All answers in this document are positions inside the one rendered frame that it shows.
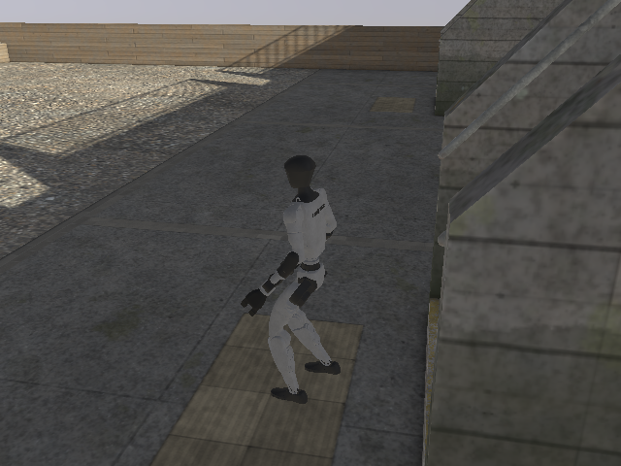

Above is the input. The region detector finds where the left robot hand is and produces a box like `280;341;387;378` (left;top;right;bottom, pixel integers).
241;288;267;316

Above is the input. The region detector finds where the left robot upper arm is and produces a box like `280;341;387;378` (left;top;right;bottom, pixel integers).
283;204;305;265

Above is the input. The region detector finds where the left robot shin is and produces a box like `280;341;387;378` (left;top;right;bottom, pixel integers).
268;336;299;394

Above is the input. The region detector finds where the robot left forearm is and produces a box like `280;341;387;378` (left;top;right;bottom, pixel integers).
259;251;299;296

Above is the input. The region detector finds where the left robot thigh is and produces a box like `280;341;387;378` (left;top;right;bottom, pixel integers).
269;279;312;347

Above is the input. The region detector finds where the right robot upper arm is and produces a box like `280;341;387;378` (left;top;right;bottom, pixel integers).
313;188;337;233

